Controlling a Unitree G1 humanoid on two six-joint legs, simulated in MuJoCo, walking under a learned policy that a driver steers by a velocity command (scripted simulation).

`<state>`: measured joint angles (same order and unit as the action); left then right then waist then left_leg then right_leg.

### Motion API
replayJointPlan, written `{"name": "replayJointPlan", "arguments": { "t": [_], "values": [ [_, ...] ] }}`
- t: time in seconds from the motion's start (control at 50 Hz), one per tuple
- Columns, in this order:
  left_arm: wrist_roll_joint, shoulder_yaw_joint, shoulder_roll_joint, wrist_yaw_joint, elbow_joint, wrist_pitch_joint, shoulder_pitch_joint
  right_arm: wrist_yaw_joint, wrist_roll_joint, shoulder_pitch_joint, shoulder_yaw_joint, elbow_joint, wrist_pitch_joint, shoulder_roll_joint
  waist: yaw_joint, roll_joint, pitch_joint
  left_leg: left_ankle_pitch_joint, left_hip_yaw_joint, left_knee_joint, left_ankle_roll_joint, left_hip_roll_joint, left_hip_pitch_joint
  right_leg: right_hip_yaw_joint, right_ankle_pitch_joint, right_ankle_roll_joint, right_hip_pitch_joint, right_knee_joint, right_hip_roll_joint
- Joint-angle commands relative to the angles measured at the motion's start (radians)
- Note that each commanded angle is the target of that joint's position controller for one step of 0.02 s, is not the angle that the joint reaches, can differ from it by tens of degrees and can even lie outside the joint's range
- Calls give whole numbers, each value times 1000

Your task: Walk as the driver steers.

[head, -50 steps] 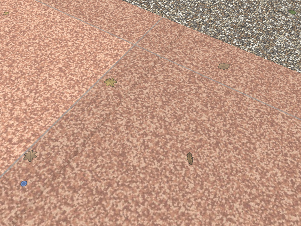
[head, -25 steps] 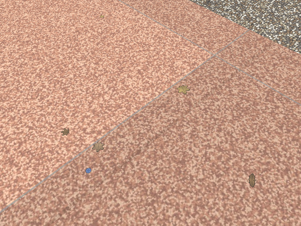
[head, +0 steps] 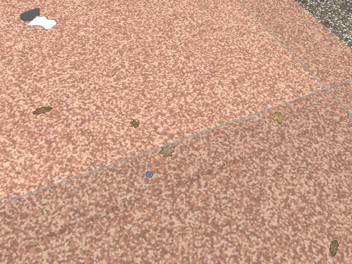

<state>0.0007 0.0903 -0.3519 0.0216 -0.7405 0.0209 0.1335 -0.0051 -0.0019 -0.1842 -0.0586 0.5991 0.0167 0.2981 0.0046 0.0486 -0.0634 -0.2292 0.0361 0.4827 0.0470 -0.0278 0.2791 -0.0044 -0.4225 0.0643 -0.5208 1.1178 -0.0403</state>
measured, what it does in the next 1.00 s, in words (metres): walks ahead: right foot, then left foot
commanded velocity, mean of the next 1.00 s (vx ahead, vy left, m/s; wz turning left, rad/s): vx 0.14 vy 0.00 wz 0.08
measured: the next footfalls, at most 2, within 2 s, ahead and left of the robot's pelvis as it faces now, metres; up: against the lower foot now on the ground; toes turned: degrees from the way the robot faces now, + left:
right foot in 0.36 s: +0.15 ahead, -0.14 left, +0.00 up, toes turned +1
left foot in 0.70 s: +0.22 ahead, +0.10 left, +0.00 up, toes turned +1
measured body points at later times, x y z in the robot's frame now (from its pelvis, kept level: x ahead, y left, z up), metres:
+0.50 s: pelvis +0.10 -0.04 +0.00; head +0.13 -0.06 +0.45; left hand +0.23 +0.23 -0.09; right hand +0.22 -0.32 -0.12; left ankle +0.05 +0.09 -0.68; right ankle +0.11 -0.14 -0.74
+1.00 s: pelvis +0.17 -0.02 -0.01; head +0.18 -0.02 +0.44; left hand +0.27 +0.25 -0.13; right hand +0.34 -0.27 -0.11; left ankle +0.18 +0.10 -0.74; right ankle +0.11 -0.14 -0.74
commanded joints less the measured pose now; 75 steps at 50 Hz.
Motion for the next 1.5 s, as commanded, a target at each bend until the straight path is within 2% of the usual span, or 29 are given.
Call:
{"name": "replayJointPlan", "arguments": {
  "t": [0.02,0.04,0.06,0.08,0.12,0.24,0.28,0.3,0.32,0.34,0.36,0.38,0.4,0.42,0.44,0.48,0.54,0.58,0.64,0.68,0.7,0.72,0.74,0.76,0.78,0.8,0.92,1.08,1.5],
  "values": [
    [-6,16,-73,-7,52,-13,30,-14,1,-3,-33,-48,-22,134,-5,-187,170,122,209,-196,175,216,-162,17,116,6,-36,-33,-15],
    [-10,11,-67,-12,61,-18,5,-14,5,-28,-32,-37,-25,136,-26,-198,144,-82,242,-236,175,216,-174,15,133,2,-60,-99,-17],
    [-12,8,-65,-16,71,-24,-23,-14,5,-40,-31,-26,-29,139,-38,-215,112,-204,280,-269,176,226,-179,17,141,-4,-78,-163,-17],
    [-14,6,-65,-21,79,-32,-45,-14,1,-45,-31,-19,-33,145,-46,-224,80,-246,306,-290,177,237,-182,23,144,-11,-87,-225,-19],
    [-14,3,-64,-28,85,-51,-64,-12,-1,-56,-36,-5,-43,162,-57,-207,51,-240,322,-303,180,255,-195,28,151,-24,-84,-326,-22],
    [-24,-11,-46,-48,90,-94,-69,10,16,-87,-39,29,-61,185,-75,-169,18,-250,321,-297,192,258,-140,2,132,-64,17,-500,-8],
    [-24,-15,-40,-53,93,-104,-63,16,17,-88,-35,39,-58,178,-64,-153,12,-199,311,-270,185,249,-117,-10,152,-82,77,-558,4],
    [-18,-17,-34,-55,87,-109,-37,18,16,-76,-31,42,-54,169,-39,-140,23,-116,286,-231,170,231,-98,-25,202,-89,147,-613,18],
    [-8,-16,-33,-53,72,-112,10,18,15,-67,-26,44,-49,157,-7,-136,53,-3,261,-178,149,207,-75,-41,261,-91,245,-661,39],
    [0,-12,-44,-48,61,-113,61,15,8,-64,-16,45,-47,130,17,-132,93,75,236,-118,115,177,-50,-21,309,-98,349,-682,25],
    [9,-4,-88,-39,62,-113,118,11,-5,-55,0,36,-50,80,35,-72,151,73,170,8,54,113,-2,82,455,-131,467,-689,-74],
    [16,13,-184,-33,71,-104,142,3,-24,-88,14,14,-61,35,8,129,190,-95,38,214,-27,-14,165,272,611,-229,599,-702,-223],
    [8,17,-175,-33,52,-91,208,-7,-17,-71,4,4,-64,88,60,227,198,-402,7,418,-85,-26,289,468,614,-365,612,-790,-356],
    [-3,2,-134,-34,48,-88,205,-7,1,-72,-19,13,-58,150,58,136,150,-454,38,553,-97,4,359,469,565,-377,596,-799,-353],
    [-4,-6,-112,-35,52,-87,171,-6,7,-75,-23,27,-48,147,41,88,131,-399,48,606,-101,28,380,402,551,-342,578,-793,-312],
    [-2,-21,-79,-34,65,-84,84,-9,2,-67,-22,38,-26,118,9,54,98,-277,41,550,-111,72,344,281,639,-295,497,-812,-253],
    [14,-35,-45,-25,66,-77,5,-13,1,-86,-4,60,-15,50,-29,81,115,-131,5,362,-131,70,142,116,794,-271,372,-811,-158],
    [12,-32,-58,-22,53,-70,11,-15,-3,-52,2,57,-14,38,-13,94,132,-70,-16,236,-128,58,57,82,849,-267,364,-792,-142],
    [-2,-32,-70,-26,29,-56,32,-18,4,-31,-5,51,-6,62,-2,80,141,16,-21,103,-112,50,-15,110,800,-270,380,-767,-165],
    [-15,-42,-49,-30,15,-53,22,-19,-5,-31,-7,52,-5,63,-26,52,119,183,-21,-80,-80,48,-116,113,616,-223,340,-749,-139],
    [-5,-50,-30,-33,3,-60,52,-25,-15,-18,-13,42,-6,96,-17,12,119,325,36,-102,-60,91,-189,112,482,-175,303,-741,-110],
    [23,-56,-17,-39,0,-69,93,-34,-14,-9,-25,28,-5,156,20,-81,140,512,96,-47,-30,161,-266,76,324,-130,255,-713,-53],
    [26,-59,-7,-42,-13,-71,150,-35,-6,14,-27,38,-1,154,55,-162,156,456,97,7,16,161,-264,42,232,-100,250,-733,-10],
    [21,-61,-22,-40,-20,-67,109,-27,-1,31,-21,32,0,107,17,-140,131,374,79,13,13,128,-226,23,217,-83,261,-723,3],
    [14,-58,-32,-38,-16,-62,73,-23,-5,30,-15,35,-2,82,-1,-118,112,363,74,11,2,114,-210,18,239,-78,250,-706,5],
    [10,-59,-30,-35,-15,-55,64,-21,-8,28,-13,38,-5,77,-2,-114,109,388,70,16,-5,107,-203,19,284,-80,254,-695,2],
    [5,-59,-34,-27,-32,-34,75,-17,-4,33,-13,60,-17,77,6,-89,128,471,63,39,-3,101,-191,21,406,-76,315,-666,-10],
    [5,-57,-35,-16,-74,-20,75,-19,-4,53,-15,105,-13,73,9,-54,106,402,54,24,-7,90,-178,20,362,-68,329,-683,-12],
    [7,-69,-9,4,-212,-37,135,-40,-1,41,-15,340,-4,58,3,-51,29,211,27,-41,-38,62,-158,21,201,-73,278,-756,-5]
  ]
}}
Velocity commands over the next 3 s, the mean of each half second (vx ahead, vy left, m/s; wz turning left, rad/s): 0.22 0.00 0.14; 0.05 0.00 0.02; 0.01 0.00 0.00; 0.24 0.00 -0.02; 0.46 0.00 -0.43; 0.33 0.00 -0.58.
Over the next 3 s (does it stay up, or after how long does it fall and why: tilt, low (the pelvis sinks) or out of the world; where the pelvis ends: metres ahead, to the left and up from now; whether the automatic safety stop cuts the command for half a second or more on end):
stays up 0.76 -0.05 -0.01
